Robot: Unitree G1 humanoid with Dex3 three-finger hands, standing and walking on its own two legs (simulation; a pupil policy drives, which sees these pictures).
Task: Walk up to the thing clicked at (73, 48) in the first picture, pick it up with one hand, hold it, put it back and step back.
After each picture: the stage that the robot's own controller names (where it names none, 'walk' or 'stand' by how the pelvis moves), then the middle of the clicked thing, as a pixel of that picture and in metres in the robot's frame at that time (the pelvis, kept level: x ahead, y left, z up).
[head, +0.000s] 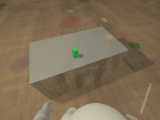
stand; (75, 52) +0.63 +0.19 -0.11
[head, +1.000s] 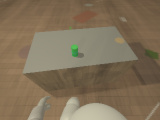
rise first; (74, 51) +0.59 +0.19 -0.08
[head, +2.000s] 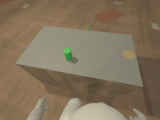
rise first; (68, 54) +0.50 +0.24 -0.07
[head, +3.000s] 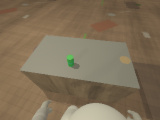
stand; (70, 60) +0.51 +0.21 -0.11
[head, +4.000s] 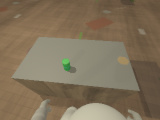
stand; (66, 64) +0.45 +0.23 -0.10
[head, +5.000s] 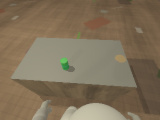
stand; (64, 64) +0.45 +0.25 -0.11
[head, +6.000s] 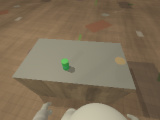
stand; (65, 64) +0.47 +0.25 -0.11
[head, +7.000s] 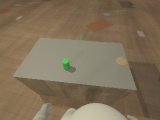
stand; (66, 64) +0.46 +0.24 -0.11
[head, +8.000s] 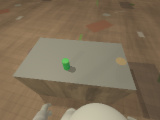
stand; (66, 64) +0.47 +0.24 -0.11
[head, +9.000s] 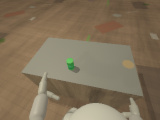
rise first; (70, 64) +0.47 +0.23 -0.11
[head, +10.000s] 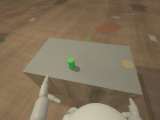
go down; (71, 63) +0.49 +0.22 -0.11
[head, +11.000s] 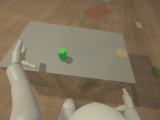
go down; (62, 54) +0.50 +0.21 -0.07
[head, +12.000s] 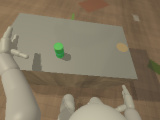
go down; (59, 50) +0.49 +0.21 -0.03
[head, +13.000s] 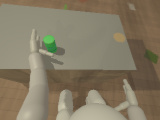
close in; (50, 44) +0.50 +0.23 +0.00
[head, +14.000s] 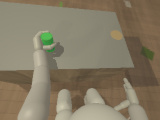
close; (48, 42) +0.51 +0.22 +0.01
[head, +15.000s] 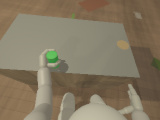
lift; (53, 60) +0.40 +0.23 +0.00
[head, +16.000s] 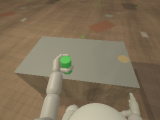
lift; (66, 65) +0.33 +0.17 +0.10
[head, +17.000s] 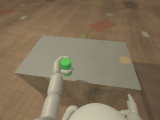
hold; (66, 67) +0.33 +0.17 +0.07
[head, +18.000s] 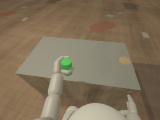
hold; (67, 67) +0.33 +0.17 +0.08
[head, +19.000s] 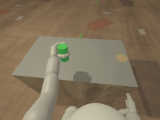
crouch; (63, 53) +0.42 +0.19 +0.11
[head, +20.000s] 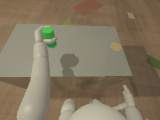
lower; (49, 38) +0.52 +0.23 +0.11
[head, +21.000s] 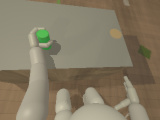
lower; (44, 40) +0.52 +0.23 +0.02
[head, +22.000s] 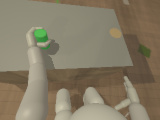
lower; (43, 40) +0.52 +0.24 +0.02
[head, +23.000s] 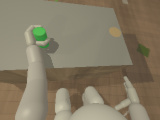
lower; (41, 38) +0.53 +0.24 +0.02
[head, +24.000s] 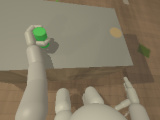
rest; (42, 38) +0.53 +0.24 +0.02
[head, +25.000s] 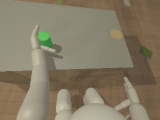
withdraw; (46, 42) +0.51 +0.22 +0.01
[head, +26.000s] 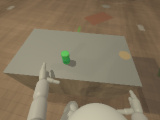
sink last; (65, 57) +0.48 +0.21 -0.05
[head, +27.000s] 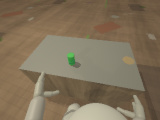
stand; (71, 59) +0.51 +0.22 -0.06
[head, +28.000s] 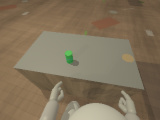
stand; (69, 57) +0.51 +0.22 -0.05
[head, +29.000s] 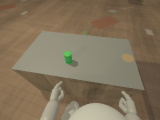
stand; (68, 57) +0.50 +0.22 -0.05
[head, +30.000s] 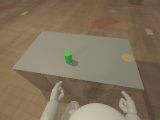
stand; (68, 57) +0.50 +0.22 -0.05
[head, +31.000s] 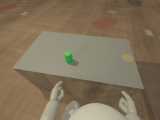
stand; (68, 57) +0.50 +0.22 -0.05
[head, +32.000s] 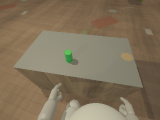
stand; (68, 56) +0.51 +0.22 -0.05
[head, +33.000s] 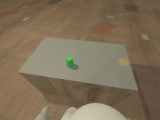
stand; (69, 61) +0.51 +0.22 -0.11
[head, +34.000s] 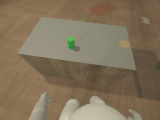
walk; (70, 43) +0.63 +0.21 -0.09
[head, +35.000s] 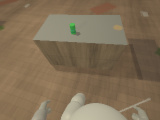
walk; (72, 28) +0.91 +0.30 -0.09
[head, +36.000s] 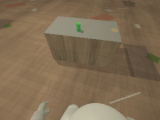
stand; (78, 27) +1.16 +0.24 -0.09
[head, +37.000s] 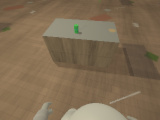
stand; (76, 28) +1.15 +0.26 -0.11
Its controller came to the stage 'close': yes
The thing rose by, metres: 0.21
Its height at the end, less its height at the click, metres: +0.00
